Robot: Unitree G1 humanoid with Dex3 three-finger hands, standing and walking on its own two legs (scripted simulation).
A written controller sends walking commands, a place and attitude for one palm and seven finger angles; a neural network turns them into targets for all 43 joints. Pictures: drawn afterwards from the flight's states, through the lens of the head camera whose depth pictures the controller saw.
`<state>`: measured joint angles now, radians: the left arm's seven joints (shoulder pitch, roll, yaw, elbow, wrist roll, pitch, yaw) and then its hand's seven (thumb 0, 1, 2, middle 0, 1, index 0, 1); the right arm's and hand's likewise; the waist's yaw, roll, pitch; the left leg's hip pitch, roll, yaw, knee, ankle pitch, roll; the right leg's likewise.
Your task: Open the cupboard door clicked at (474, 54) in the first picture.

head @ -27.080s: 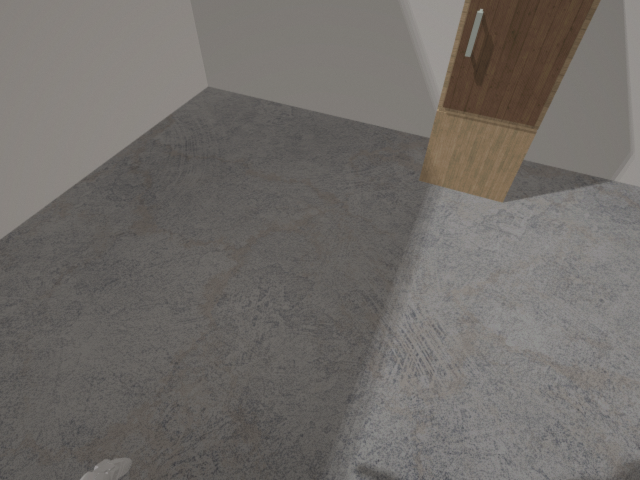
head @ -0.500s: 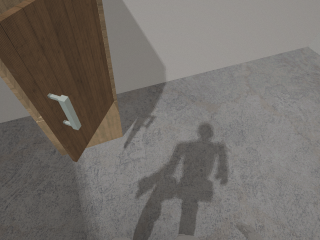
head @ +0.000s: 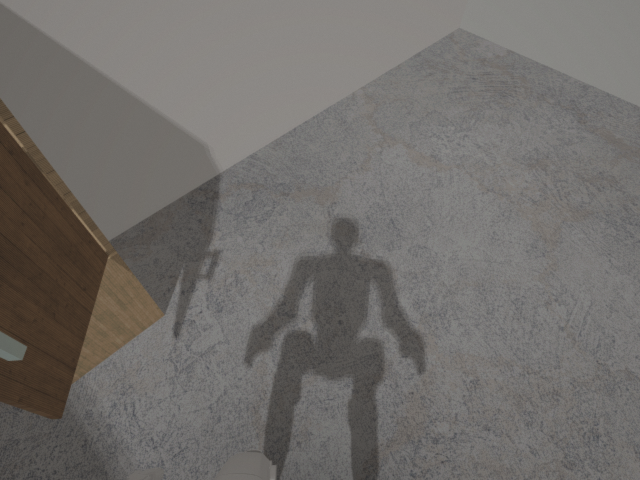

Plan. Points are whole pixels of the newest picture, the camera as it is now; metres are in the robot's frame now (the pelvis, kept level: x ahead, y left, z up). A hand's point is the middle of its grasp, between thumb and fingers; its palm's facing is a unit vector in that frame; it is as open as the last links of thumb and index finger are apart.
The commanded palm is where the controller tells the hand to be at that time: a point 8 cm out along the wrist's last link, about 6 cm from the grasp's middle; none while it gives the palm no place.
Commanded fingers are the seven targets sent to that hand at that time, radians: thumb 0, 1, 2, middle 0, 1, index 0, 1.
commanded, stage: walk to a spot facing it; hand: left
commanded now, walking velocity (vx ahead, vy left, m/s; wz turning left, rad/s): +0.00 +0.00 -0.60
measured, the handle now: out of the picture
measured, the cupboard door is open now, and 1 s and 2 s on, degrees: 49 49 49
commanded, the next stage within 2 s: turn to face it in 1.58 s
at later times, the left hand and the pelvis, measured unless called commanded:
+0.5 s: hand (264, 373) +0.28 +0.10 -0.16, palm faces -0.34 -0.91 -0.24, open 7.4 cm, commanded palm none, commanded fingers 0.00 0.90 0.90 -0.20 -0.30 -0.20 -0.30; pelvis +0.09 -0.05 -0.02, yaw -19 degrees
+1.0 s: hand (297, 321) +0.38 +0.06 -0.19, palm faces -0.45 -0.88 -0.17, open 7.4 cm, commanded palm none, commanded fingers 0.00 0.90 0.90 -0.20 -0.30 -0.20 -0.30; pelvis +0.30 -0.11 -0.01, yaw -32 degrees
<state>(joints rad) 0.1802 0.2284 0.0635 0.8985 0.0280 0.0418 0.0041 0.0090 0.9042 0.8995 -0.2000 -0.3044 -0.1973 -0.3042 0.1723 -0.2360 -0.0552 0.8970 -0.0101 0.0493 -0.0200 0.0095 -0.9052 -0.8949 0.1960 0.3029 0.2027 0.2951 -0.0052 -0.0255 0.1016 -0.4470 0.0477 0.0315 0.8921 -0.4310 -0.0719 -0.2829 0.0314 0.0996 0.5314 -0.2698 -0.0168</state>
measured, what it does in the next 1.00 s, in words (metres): walks ahead, turning right: left foot, then right foot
